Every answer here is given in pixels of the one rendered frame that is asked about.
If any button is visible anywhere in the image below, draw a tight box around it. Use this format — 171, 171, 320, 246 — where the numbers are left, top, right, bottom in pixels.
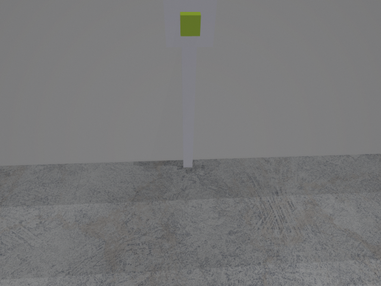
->
180, 12, 201, 36

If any panel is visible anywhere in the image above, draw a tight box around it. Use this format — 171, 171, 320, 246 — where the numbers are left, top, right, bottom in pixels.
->
163, 0, 217, 167

